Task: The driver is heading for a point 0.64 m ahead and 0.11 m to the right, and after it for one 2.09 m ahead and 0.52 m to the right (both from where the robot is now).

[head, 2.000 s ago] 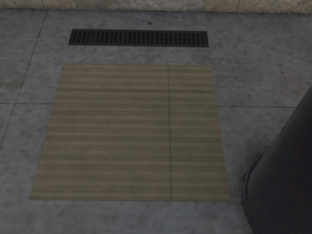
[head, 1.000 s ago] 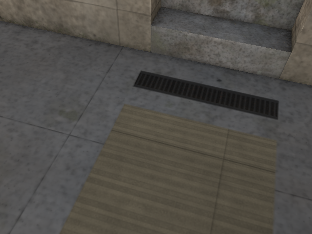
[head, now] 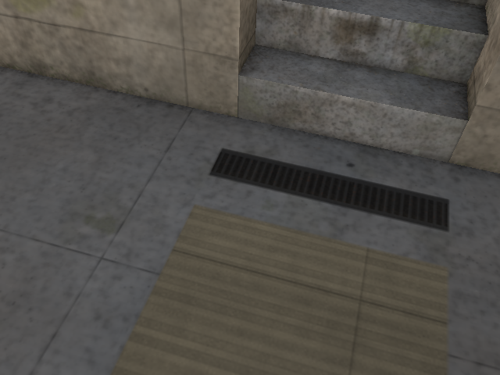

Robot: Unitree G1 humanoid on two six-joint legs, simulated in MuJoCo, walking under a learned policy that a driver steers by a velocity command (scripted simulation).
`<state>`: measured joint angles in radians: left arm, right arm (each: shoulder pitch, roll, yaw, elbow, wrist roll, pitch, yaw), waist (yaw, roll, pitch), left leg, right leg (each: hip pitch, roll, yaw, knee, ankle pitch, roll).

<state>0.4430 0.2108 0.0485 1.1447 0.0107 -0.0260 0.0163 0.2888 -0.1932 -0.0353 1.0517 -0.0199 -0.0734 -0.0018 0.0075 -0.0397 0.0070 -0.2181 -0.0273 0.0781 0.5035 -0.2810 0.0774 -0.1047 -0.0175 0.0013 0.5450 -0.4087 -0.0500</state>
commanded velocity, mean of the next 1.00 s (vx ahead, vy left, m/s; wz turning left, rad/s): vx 0.47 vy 0.00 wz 0.00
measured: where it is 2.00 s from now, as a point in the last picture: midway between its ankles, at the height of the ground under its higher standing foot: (245, 212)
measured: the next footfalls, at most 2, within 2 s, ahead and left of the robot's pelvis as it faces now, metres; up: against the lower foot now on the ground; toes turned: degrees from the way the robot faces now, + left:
right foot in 0.42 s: +0.39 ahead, -0.06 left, +0.00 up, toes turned -4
left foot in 0.96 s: +0.70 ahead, +0.10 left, +0.00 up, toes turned +5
